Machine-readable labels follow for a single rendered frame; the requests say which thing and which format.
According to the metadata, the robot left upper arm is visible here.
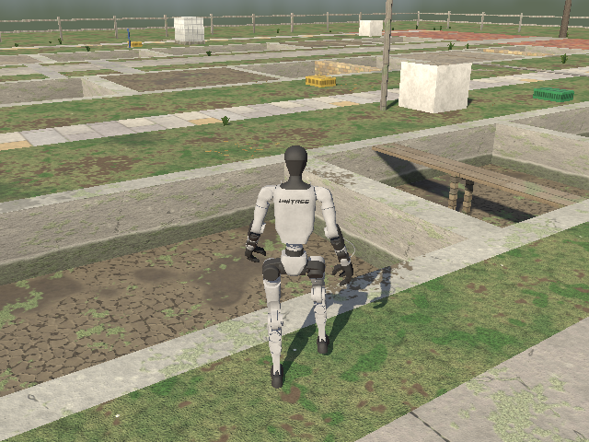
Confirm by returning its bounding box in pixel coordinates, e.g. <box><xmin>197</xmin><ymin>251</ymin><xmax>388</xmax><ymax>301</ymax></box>
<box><xmin>250</xmin><ymin>185</ymin><xmax>277</xmax><ymax>234</ymax></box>

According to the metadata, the right robot foot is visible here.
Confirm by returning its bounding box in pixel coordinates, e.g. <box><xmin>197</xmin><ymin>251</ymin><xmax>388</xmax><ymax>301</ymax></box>
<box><xmin>317</xmin><ymin>334</ymin><xmax>329</xmax><ymax>354</ymax></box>

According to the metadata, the robot right forearm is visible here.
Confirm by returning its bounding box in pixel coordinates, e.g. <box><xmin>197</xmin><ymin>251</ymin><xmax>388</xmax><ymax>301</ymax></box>
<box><xmin>330</xmin><ymin>224</ymin><xmax>351</xmax><ymax>266</ymax></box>

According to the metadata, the robot left shin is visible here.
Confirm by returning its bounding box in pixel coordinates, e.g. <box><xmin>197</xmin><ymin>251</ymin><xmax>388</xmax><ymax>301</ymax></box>
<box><xmin>268</xmin><ymin>313</ymin><xmax>282</xmax><ymax>376</ymax></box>

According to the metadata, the left robot hand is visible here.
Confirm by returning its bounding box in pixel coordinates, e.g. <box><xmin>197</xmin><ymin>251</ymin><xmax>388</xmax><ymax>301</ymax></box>
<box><xmin>245</xmin><ymin>246</ymin><xmax>266</xmax><ymax>262</ymax></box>

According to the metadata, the robot left forearm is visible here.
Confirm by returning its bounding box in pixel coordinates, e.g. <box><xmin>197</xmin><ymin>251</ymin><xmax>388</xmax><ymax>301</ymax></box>
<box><xmin>246</xmin><ymin>219</ymin><xmax>260</xmax><ymax>250</ymax></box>

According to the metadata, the robot right upper arm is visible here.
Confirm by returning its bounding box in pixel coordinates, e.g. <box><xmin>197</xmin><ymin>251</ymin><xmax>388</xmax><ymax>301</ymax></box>
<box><xmin>314</xmin><ymin>186</ymin><xmax>339</xmax><ymax>238</ymax></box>

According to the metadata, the right robot hand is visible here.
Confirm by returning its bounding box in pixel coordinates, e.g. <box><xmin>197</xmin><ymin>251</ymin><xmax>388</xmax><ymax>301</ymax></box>
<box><xmin>332</xmin><ymin>263</ymin><xmax>353</xmax><ymax>286</ymax></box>

